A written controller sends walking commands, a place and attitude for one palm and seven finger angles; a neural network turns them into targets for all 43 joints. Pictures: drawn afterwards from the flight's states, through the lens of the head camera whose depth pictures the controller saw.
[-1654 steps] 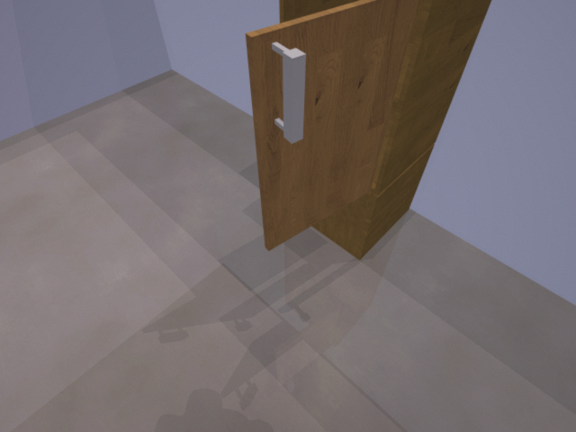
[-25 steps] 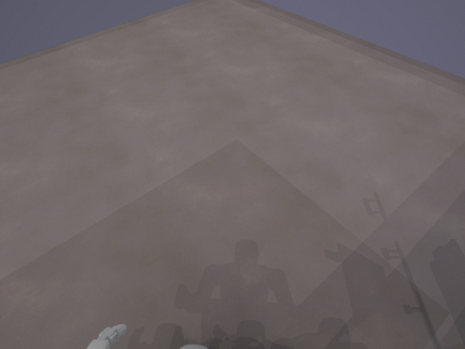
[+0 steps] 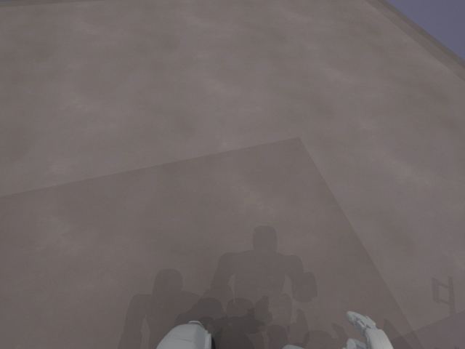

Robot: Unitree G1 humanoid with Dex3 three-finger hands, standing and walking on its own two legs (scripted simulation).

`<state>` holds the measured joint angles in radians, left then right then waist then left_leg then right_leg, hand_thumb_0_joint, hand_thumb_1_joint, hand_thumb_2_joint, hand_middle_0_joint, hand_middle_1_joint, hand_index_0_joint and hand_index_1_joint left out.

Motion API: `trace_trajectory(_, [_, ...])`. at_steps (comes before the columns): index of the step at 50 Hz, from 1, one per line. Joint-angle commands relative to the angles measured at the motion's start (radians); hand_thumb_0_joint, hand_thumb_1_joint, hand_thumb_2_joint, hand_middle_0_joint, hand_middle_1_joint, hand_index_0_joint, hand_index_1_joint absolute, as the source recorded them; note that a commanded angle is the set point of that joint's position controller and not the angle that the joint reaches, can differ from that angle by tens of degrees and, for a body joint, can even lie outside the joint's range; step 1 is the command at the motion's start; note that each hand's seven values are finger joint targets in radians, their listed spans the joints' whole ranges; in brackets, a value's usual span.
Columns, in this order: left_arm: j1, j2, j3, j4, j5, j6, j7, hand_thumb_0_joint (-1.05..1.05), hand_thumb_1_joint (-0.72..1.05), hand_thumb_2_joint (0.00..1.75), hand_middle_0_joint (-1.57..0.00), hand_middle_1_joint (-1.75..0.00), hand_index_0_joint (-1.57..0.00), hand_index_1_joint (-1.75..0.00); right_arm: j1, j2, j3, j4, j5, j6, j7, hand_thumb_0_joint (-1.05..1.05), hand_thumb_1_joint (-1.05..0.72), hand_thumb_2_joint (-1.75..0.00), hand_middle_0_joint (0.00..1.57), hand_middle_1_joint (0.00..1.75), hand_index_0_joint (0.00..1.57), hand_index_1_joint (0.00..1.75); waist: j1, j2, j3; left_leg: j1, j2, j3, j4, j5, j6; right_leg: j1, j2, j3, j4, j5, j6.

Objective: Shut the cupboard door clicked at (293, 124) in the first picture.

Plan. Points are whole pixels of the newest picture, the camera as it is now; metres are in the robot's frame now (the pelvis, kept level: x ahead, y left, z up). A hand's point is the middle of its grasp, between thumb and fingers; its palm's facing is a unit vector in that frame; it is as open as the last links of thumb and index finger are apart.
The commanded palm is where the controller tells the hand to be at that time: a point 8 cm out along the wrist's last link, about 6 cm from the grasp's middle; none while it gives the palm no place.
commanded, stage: turn to face it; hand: left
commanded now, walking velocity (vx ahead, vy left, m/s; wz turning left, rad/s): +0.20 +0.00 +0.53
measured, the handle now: out of the picture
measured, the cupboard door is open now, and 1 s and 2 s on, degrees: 50 50 50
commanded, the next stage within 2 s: none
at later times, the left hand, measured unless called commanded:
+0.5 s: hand (169, 299) +0.21 +0.14 -0.14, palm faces -0.09 -0.97 -0.22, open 7.3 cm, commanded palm none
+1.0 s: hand (167, 226) +0.36 +0.18 -0.13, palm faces -0.35 -0.91 -0.23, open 7.4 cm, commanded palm none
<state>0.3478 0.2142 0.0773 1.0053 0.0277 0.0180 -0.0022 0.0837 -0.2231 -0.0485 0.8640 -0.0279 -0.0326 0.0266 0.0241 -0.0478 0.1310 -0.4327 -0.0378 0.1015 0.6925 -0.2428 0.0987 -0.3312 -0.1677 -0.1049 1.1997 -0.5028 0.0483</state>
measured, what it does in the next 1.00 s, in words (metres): walks ahead, turning right: right foot, then left foot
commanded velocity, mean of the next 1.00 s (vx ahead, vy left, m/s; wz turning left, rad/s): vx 0.00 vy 0.00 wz -0.59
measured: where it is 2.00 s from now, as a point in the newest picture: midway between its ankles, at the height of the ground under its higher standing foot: (231, 332)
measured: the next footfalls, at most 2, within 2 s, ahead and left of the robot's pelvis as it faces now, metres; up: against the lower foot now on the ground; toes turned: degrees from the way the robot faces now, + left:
right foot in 0.38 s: +0.18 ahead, -0.14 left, +0.00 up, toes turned -7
left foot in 0.76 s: +0.27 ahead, +0.11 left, +0.00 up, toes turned -16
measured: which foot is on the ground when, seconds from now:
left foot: down 0.00-0.40, up 0.42-0.74, down 0.76-1.00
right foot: up 0.00-0.36, down 0.38-0.76, up 0.78-1.00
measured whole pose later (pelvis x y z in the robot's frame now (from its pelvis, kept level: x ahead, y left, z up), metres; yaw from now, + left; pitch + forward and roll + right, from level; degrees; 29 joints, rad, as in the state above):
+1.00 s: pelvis +0.19 +0.01 +0.03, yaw -25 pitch +0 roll -2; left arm 0.16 0.28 0.10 0.89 0.02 0.08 -0.03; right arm 0.20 -0.19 -0.02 0.89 -0.04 0.02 -0.02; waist 0.02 -0.01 0.08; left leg -0.22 0.11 0.12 0.49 -0.27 -0.01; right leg -0.42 -0.01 -0.04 0.94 -0.46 0.05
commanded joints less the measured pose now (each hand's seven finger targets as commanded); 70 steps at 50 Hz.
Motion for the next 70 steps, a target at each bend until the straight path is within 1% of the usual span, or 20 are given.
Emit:
trace_trajectory(1, [-0.032,0.088,0.028,-0.137,0.013,-0.03,-0.003,0.0,0.9,0.9,-0.2,-0.3,-0.2,-0.3,0.103,-0.174,-0.036,-0.029,0.001,-0.005,-0.035,0.0,-0.9,-0.9,0.2,0.3,0.2,0.3,-0.037,0.218,-0.122,0.133,0.265,-0.402,-0.444,-0.085,0.081,-0.212,-0.002,0.108,0.036,0.149,0.007])
trace_trajectory(11, [-0.098,0.021,-0.026,-0.106,-0.002,-0.005,0.009,0.0,0.9,0.9,-0.2,-0.3,-0.2,-0.3,0.207,-0.078,0.002,0.065,0.005,-0.009,-0.058,0.0,-0.9,-0.9,0.2,0.3,0.2,0.3,-0.027,0.146,-0.122,0.249,0.259,-0.172,-0.415,0.407,0.075,-0.096,0.09,0.096,-0.407,0.286,0.002])
trace_trajectory(17, [-0.062,0.041,-0.003,-0.1,0.001,-0.004,0.001,0.0,0.9,0.9,-0.2,-0.3,-0.2,-0.3,0.189,-0.101,-0.013,0.08,0.005,0.027,-0.065,0.0,-0.9,-0.9,0.2,0.3,0.2,0.3,-0.003,0.132,-0.091,0.227,0.286,-0.1,-0.24,0.324,0.027,0.086,0.154,0.053,-0.643,0.326,-0.029])
trace_trajectory(18, [-0.02,0.064,0.006,-0.091,0.002,-0.013,0.002,0.0,0.9,0.9,-0.2,-0.3,-0.2,-0.3,0.188,-0.09,-0.015,0.076,0.01,0.029,-0.063,0.0,-0.9,-0.9,0.2,0.3,0.2,0.3,0.015,0.066,-0.111,0.205,0.238,-0.068,-0.145,0.247,-0.014,0.158,0.129,0.113,-0.734,0.444,-0.043])
trace_trajectory(20, [0.068,0.189,0.028,-0.064,0.003,-0.034,0.014,0.0,0.9,0.9,-0.2,-0.3,-0.2,-0.3,0.184,-0.032,-0.01,0.043,0.021,0.028,-0.056,0.0,-0.9,-0.9,0.2,0.3,0.2,0.3,0.031,-0.233,-0.158,-0.08,0.014,0.047,0.266,-0.38,-0.126,0.347,-0.211,0.548,-0.851,0.951,-0.264])
trace_trajectory(21, [0.067,0.184,0.029,-0.069,-0.006,-0.029,0.026,0.0,0.9,0.9,-0.2,-0.3,-0.2,-0.3,0.172,-0.05,-0.01,0.042,0.017,0.04,-0.062,0.0,-0.9,-0.9,0.2,0.3,0.2,0.3,0.03,-0.151,-0.161,-0.089,0.046,-0.071,0.391,-0.406,-0.126,0.312,-0.237,0.571,-0.869,0.927,-0.325])
trace_trajectory(26, [-0.082,0.125,0.037,-0.107,-0.004,-0.021,0.039,0.0,0.9,0.9,-0.2,-0.3,-0.2,-0.3,0.134,-0.027,-0.013,0.042,0.018,0.048,-0.053,0.0,-0.9,-0.9,0.2,0.3,0.2,0.3,-0.018,-0.002,-0.219,-0.086,0.086,-0.118,0.365,-0.223,-0.151,0.274,-0.071,0.397,-0.845,0.771,-0.259])
trace_trajectory(32, [-0.078,0.164,0.05,-0.108,0.002,-0.009,0.024,0.0,0.9,0.9,-0.2,-0.3,-0.2,-0.3,0.109,-0.028,-0.016,0.006,0.022,0.047,-0.057,0.0,-0.9,-0.9,0.2,0.3,0.2,0.3,-0.007,-0.103,-0.193,0.004,0.049,-0.09,0.079,-0.194,-0.165,0.227,-0.027,0.43,-0.816,0.745,-0.237])
trace_trajectory(36, [-0.146,0.157,0.05,-0.129,-0.008,0.007,0.016,0.0,0.9,0.9,-0.2,-0.3,-0.2,-0.3,0.199,-0.062,-0.024,0.023,0.026,0.034,-0.065,0.0,-0.9,-0.9,0.2,0.3,0.2,0.3,-0.064,-0.107,-0.188,0.277,0.045,-0.093,-0.22,0.023,-0.161,0.032,0.047,0.423,-0.735,0.558,-0.145])
trace_trajectory(37, [-0.15,0.127,0.041,-0.147,-0.017,0.013,0.013,0.0,0.9,0.9,-0.2,-0.3,-0.2,-0.3,0.22,-0.114,-0.031,0.028,0.02,0.025,-0.07,0.0,-0.9,-0.9,0.2,0.3,0.2,0.3,-0.07,0.02,-0.184,0.384,0.133,-0.158,-0.31,0.044,-0.139,-0.079,0.117,0.371,-0.669,0.41,-0.105])
trace_trajectory(38, [-0.126,0.076,0.031,-0.165,-0.024,0.017,0.005,0.0,0.9,0.9,-0.2,-0.3,-0.2,-0.3,0.228,-0.206,-0.047,0.014,0.005,0.019,-0.072,0.0,-0.9,-0.9,0.2,0.3,0.2,0.3,-0.067,0.284,-0.188,0.433,0.363,-0.411,-0.384,0.128,-0.045,-0.212,0.246,0.241,-0.493,0.084,-0.049])
trace_trajectory(39, [-0.155,0.086,0.031,-0.183,-0.018,0.018,0.004,0.0,0.9,0.9,-0.2,-0.3,-0.2,-0.3,0.245,-0.228,-0.051,0.001,-0.003,0.025,-0.074,0.0,-0.9,-0.9,0.2,0.3,0.2,0.3,-0.08,0.32,-0.164,0.354,0.501,-0.488,-0.414,0.21,0.053,-0.208,0.223,0.148,-0.283,-0.137,-0.026])
trace_trajectory(40, [-0.164,0.099,0.035,-0.195,-0.014,0.02,-0.003,0.0,0.9,0.9,-0.2,-0.3,-0.2,-0.3,0.209,-0.216,-0.043,-0.022,-0.009,0.029,-0.074,0.0,-0.9,-0.9,0.2,0.3,0.2,0.3,-0.063,0.2,-0.13,0.256,0.501,-0.448,-0.416,0.185,0.089,-0.172,0.175,0.166,-0.186,-0.1,-0.022])
trace_trajectory(46, [-0.163,0.091,0.028,-0.18,-0.007,0.044,-0.034,0.0,0.9,0.9,-0.2,-0.3,-0.2,-0.3,0.125,-0.169,-0.025,-0.046,-0.004,0.031,-0.075,0.0,-0.9,-0.9,0.2,0.3,0.2,0.3,-0.023,0.24,-0.116,0.29,0.355,-0.141,-0.361,0.377,0.035,-0.158,0.139,0.077,-0.184,0.041,0.011])
trace_trajectory(54, [-0.162,0.096,0.017,-0.195,-0.007,0.017,-0.034,0.0,0.9,0.9,-0.2,-0.3,-0.2,-0.3,0.16,-0.209,-0.052,-0.025,0.003,0.043,-0.056,0.0,-0.9,-0.9,0.2,0.3,0.2,0.3,-0.025,0.239,-0.19,0.322,0.353,-0.012,-0.166,0.445,-0.03,0.086,0.183,-0.011,-0.662,0.24,-0.024])
trace_trajectory(55, [-0.105,0.127,0.024,-0.179,-0.005,0.01,-0.03,0.0,0.9,0.9,-0.2,-0.3,-0.2,-0.3,0.15,-0.205,-0.054,-0.031,0.01,0.044,-0.051,0.0,-0.9,-0.9,0.2,0.3,0.2,0.3,0.006,0.186,-0.208,0.254,0.318,0.024,-0.068,0.365,-0.073,0.202,0.165,0.016,-0.775,0.361,-0.04])
trace_trajectory(57, [0.009,0.301,0.058,-0.143,0.002,-0.007,-0.004,0.0,0.9,0.9,-0.2,-0.3,-0.2,-0.3,0.065,-0.091,-0.025,-0.102,0.018,0.048,-0.042,0.0,-0.9,-0.9,0.2,0.3,0.2,0.3,0.07,-0.248,-0.197,-0.16,0.098,0.066,0.327,-0.412,-0.172,0.403,-0.21,0.514,-0.844,0.942,-0.229])
trace_trajectory(58, [0.018,0.305,0.055,-0.141,-0.007,-0.005,0.008,0.0,0.9,0.9,-0.2,-0.3,-0.2,-0.3,0.066,-0.12,-0.022,-0.099,0.018,0.06,-0.053,0.0,-0.9,-0.9,0.2,0.3,0.2,0.3,0.066,-0.178,-0.211,-0.182,0.123,-0.078,0.454,-0.402,-0.162,0.368,-0.243,0.516,-0.846,0.891,-0.299])
trace_trajectory(63, [-0.186,0.211,0.034,-0.201,-0.001,0.0,0.016,0.0,0.9,0.9,-0.2,-0.3,-0.2,-0.3,0.091,-0.114,-0.028,-0.056,0.014,0.062,-0.04,0.0,-0.9,-0.9,0.2,0.3,0.2,0.3,-0.027,-0.11,-0.141,-0.105,0.127,-0.09,0.374,-0.197,-0.182,0.182,-0.06,0.342,-0.844,0.649,-0.229])
trace_trajectory(70, [-0.189,0.222,0.044,-0.188,-0.005,0.011,0.008,0.0,0.9,0.9,-0.2,-0.3,-0.2,-0.3,0.184,-0.095,-0.022,-0.033,0.023,0.044,-0.052,0.0,-0.9,-0.9,0.2,0.3,0.2,0.3,-0.054,-0.104,-0.175,0.152,0.055,-0.053,-0.091,-0.057,-0.177,0.098,-0.007,0.406,-0.756,0.591,-0.186])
